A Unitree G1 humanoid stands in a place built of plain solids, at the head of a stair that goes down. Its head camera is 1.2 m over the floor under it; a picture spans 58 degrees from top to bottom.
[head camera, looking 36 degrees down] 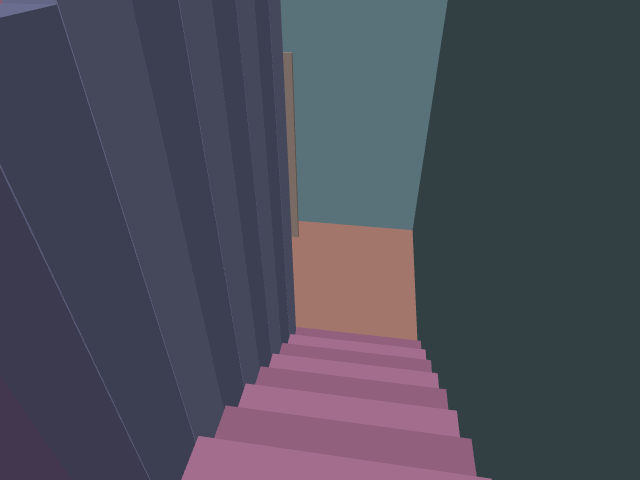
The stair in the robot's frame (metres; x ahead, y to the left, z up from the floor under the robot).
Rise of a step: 0.19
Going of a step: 0.25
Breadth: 1.08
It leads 8 degrees to the right of straight ahead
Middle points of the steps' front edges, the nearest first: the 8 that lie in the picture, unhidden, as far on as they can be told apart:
0.82 -0.07 -0.37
1.07 -0.11 -0.55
1.32 -0.14 -0.74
1.57 -0.18 -0.93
1.82 -0.22 -1.11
2.07 -0.26 -1.30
2.31 -0.29 -1.48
2.56 -0.33 -1.67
